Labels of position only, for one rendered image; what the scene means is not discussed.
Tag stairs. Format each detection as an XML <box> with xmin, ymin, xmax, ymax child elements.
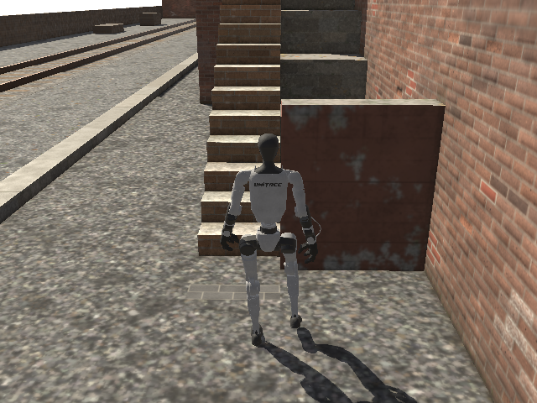
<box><xmin>197</xmin><ymin>0</ymin><xmax>281</xmax><ymax>257</ymax></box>

